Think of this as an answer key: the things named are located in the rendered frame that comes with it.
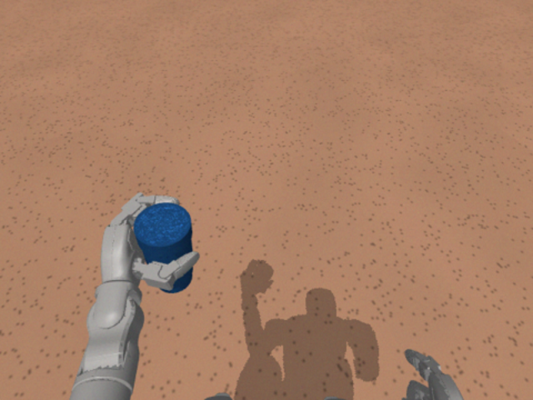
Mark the cup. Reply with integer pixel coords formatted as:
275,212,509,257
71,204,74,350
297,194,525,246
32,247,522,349
133,202,193,293

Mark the left robot hand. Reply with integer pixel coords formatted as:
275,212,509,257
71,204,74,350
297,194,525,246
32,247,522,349
101,192,200,291

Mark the right robot hand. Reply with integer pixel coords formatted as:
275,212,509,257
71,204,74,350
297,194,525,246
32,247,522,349
401,349,464,400

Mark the left robot arm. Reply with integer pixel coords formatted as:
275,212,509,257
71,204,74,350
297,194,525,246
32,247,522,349
69,280,144,400

